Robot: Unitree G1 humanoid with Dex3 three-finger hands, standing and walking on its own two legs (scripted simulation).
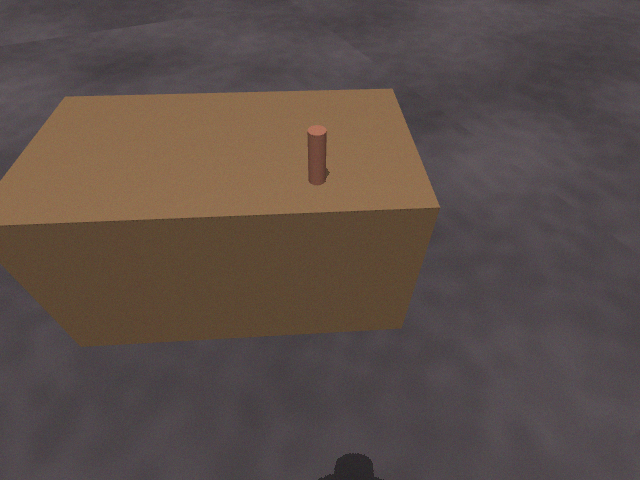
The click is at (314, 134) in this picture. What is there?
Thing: slim round
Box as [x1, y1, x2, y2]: [308, 125, 326, 184]
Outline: 314,125 308,128 308,176 309,181 312,184 321,184 325,180 326,130 324,127 320,125
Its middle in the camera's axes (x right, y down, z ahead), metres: -0.01 -0.22 +0.98
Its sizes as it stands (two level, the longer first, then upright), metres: 0.046 0.046 0.150
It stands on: a support 0.60 m high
